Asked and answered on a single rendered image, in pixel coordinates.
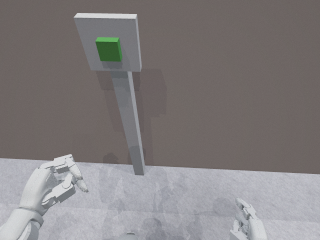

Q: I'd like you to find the left robot hand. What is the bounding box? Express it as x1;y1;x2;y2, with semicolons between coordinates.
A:
19;154;89;216

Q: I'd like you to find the panel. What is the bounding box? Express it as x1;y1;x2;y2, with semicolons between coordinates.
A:
73;13;145;176

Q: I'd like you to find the left robot forearm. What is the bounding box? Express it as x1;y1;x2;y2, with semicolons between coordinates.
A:
0;208;44;240

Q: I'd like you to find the right robot hand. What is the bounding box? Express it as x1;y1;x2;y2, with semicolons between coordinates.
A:
230;197;269;240

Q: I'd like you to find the button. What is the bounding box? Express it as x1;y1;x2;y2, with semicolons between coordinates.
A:
95;37;123;62

